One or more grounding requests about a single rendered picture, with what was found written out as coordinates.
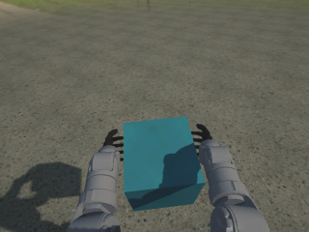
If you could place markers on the robot right forearm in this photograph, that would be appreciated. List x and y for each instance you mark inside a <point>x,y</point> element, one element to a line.
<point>223,178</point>

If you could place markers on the right robot hand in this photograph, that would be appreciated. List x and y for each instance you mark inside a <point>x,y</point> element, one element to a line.
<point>204,133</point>

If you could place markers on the carton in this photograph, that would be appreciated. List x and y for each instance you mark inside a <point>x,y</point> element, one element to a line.
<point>161,165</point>

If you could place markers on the left robot hand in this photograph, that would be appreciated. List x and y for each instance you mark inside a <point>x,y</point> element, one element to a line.
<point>110,139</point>

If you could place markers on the robot left forearm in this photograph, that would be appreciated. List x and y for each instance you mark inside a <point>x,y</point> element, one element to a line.
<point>99,194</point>

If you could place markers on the left robot upper arm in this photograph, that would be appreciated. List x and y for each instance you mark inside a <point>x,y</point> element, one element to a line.
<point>104,222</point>

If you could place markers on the right robot upper arm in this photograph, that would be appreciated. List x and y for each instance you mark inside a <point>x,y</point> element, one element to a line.
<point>235,218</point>

